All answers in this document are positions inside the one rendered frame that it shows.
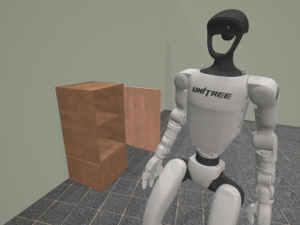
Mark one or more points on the robot right upper arm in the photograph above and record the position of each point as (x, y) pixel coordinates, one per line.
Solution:
(179, 114)

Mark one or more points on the robot torso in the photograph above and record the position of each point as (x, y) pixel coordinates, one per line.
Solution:
(216, 111)

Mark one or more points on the robot left hand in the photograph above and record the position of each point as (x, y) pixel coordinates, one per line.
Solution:
(263, 210)

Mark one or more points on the robot right hand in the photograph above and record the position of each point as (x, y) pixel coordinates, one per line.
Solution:
(152, 171)

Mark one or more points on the robot left forearm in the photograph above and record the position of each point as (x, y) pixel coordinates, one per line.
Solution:
(265, 173)

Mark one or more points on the robot right thigh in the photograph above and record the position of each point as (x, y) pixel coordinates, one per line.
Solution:
(165, 190)

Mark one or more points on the cupboard door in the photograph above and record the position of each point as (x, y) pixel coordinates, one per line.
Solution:
(142, 109)

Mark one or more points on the robot right forearm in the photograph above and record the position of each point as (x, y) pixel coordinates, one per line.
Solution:
(168, 139)

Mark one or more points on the robot left upper arm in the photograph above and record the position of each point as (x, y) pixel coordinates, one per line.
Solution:
(263, 93)

